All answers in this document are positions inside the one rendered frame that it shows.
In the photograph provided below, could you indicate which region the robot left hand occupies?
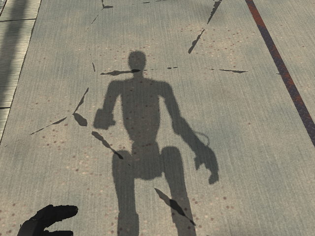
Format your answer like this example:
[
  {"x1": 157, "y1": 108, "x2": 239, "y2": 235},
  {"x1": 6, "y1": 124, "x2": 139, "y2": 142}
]
[{"x1": 17, "y1": 205, "x2": 78, "y2": 236}]

